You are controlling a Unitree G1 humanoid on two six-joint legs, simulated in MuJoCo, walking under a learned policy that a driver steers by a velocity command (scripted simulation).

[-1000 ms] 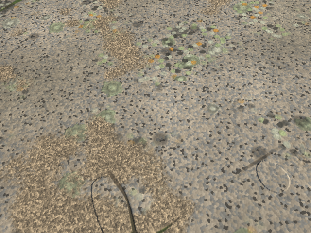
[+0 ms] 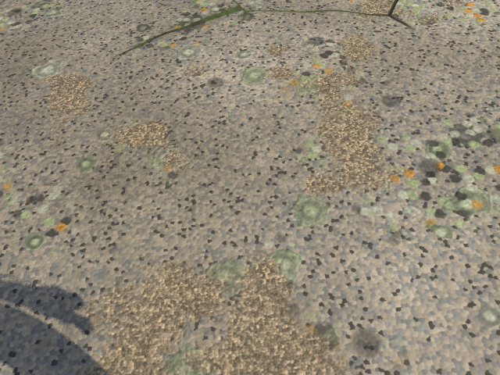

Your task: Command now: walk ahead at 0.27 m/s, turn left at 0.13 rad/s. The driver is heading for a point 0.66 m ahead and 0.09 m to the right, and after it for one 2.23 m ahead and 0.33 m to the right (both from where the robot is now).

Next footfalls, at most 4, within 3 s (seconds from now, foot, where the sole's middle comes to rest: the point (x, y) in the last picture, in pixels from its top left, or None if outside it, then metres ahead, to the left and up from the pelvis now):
0.28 left None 0.14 0.13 -0.79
0.78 right None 0.45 -0.06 -0.79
1.30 left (294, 291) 0.75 -0.03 -0.79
1.82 right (349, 329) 0.63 -0.18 -0.79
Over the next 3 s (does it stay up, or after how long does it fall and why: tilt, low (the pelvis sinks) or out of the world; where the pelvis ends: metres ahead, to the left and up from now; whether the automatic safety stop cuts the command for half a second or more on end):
stays up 0.56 -0.06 -0.01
